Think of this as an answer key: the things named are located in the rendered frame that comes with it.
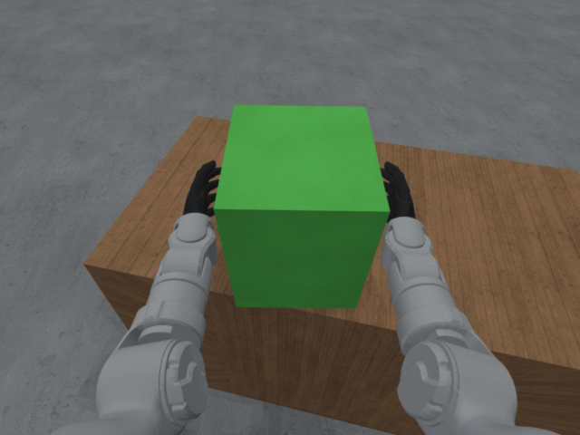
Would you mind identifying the left robot hand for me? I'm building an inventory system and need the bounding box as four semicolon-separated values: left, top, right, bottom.
183;160;222;217

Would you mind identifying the left robot forearm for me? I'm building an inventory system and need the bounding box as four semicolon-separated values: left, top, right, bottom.
96;213;218;415

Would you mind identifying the robot left upper arm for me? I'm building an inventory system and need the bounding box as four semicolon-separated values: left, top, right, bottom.
49;338;209;435

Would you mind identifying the carton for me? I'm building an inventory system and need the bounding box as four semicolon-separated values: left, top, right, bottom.
214;105;391;309

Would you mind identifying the pedestal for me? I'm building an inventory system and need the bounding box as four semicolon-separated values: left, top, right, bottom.
83;116;580;435

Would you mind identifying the right robot hand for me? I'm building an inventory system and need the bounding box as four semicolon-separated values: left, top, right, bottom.
380;161;416;223

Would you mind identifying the robot right upper arm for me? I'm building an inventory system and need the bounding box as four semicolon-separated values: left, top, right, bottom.
397;339;561;435

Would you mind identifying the right robot forearm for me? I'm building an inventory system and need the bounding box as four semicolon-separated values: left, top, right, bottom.
381;217;516;389

